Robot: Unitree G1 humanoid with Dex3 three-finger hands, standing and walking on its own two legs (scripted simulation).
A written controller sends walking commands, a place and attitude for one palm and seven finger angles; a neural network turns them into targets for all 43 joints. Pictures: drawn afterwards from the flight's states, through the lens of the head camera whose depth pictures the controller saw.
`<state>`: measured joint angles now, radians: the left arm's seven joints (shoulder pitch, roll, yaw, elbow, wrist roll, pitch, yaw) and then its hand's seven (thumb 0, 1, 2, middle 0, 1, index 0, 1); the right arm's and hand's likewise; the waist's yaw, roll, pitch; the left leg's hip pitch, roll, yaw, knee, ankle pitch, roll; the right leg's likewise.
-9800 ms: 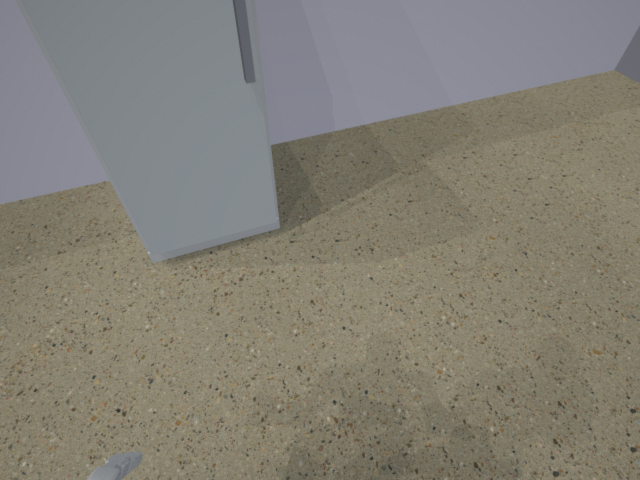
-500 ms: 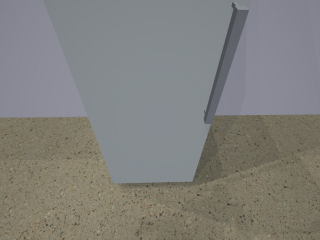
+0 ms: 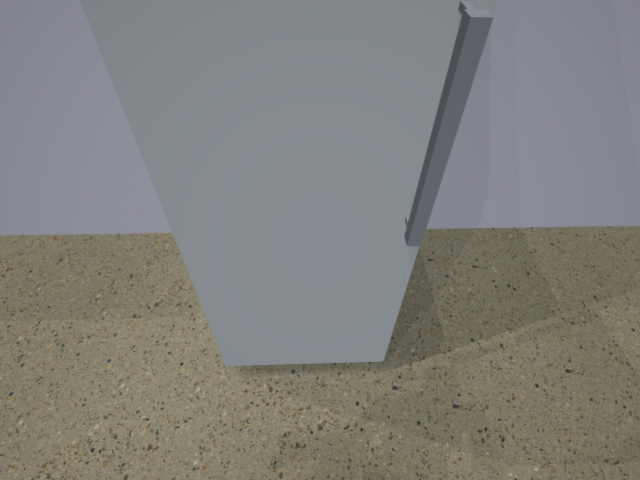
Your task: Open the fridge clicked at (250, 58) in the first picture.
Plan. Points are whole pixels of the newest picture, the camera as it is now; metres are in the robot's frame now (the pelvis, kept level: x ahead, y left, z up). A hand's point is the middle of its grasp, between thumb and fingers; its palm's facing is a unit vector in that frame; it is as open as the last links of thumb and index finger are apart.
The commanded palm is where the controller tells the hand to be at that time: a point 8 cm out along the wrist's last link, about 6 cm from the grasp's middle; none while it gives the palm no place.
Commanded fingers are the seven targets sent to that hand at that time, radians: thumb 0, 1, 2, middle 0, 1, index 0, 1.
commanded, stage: look again from close up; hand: right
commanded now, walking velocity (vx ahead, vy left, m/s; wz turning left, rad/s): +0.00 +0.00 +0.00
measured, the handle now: (433, 147) +0.56 -0.14 +0.14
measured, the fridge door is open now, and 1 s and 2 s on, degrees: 0 0 0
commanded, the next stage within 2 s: shuffle to correct the standing spot in 0.52 s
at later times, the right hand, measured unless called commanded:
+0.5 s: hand out of the picture +0.06 -0.25 -0.16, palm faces +0.00 +0.94 -0.33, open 7.4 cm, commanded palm none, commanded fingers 0.00 -0.90 -0.90 0.20 0.30 0.20 0.30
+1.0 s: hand out of the picture +0.02 -0.20 -0.19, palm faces +0.02 +0.98 -0.18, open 7.4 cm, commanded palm none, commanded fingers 0.00 -0.90 -0.90 0.20 0.30 0.20 0.30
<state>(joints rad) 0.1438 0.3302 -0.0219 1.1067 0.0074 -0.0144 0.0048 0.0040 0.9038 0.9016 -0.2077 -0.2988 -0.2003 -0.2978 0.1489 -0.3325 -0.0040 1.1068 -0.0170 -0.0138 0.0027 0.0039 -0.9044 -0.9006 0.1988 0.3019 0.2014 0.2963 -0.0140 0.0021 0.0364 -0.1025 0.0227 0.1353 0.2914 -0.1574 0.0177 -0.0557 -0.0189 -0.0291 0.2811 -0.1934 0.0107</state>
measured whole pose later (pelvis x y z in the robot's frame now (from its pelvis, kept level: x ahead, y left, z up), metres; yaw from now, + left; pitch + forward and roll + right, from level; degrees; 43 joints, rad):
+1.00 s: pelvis +0.04 -0.02 -0.01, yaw +2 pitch -1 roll +2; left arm 0.32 0.20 -0.03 1.13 0.02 0.00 0.01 0.00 0.91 0.90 -0.21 -0.30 -0.20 -0.30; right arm 0.32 -0.20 -0.02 1.13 -0.02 0.00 0.00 0.00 -0.91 -0.90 0.20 0.30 0.20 0.30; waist -0.02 0.00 -0.01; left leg -0.13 0.01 0.11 0.42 -0.27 0.00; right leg -0.12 -0.05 -0.05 0.51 -0.38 -0.01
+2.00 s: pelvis +0.07 -0.05 -0.01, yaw +0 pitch -2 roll +0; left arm 0.18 0.18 0.03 1.06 0.00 0.00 0.03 0.00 0.91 0.90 -0.21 -0.30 -0.20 -0.30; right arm 0.30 -0.18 -0.01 1.10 -0.02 0.00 -0.03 0.00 -0.91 -0.90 0.20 0.30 0.20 0.30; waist -0.01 -0.02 0.06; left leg -0.17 0.02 0.03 0.47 -0.26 0.00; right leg -0.19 -0.01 -0.11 0.45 -0.23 -0.03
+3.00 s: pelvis +0.06 -0.06 -0.01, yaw -1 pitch -4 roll +0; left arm 0.14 0.29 0.01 0.95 0.02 -0.02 0.00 0.00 0.90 0.90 -0.21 -0.30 -0.20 -0.30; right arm 0.20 -0.31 0.01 0.94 -0.02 -0.01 -0.02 0.00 -0.90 -0.90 0.20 0.30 0.20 0.30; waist -0.01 0.00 0.01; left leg -0.18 0.03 0.04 0.50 -0.25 -0.01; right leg -0.21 0.00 -0.10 0.49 -0.22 -0.05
